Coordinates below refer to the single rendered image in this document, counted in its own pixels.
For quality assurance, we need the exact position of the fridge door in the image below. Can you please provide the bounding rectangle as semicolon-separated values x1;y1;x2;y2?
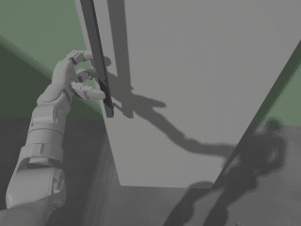
75;0;301;189

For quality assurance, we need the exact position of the left robot forearm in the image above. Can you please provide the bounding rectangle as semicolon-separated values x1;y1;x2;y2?
6;83;72;208

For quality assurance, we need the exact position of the robot left upper arm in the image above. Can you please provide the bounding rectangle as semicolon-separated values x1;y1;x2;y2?
0;167;67;226

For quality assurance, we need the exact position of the robot left hand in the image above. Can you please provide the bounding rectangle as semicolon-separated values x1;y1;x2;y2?
52;50;106;100

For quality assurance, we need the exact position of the handle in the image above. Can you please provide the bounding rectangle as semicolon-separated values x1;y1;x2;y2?
80;0;115;118

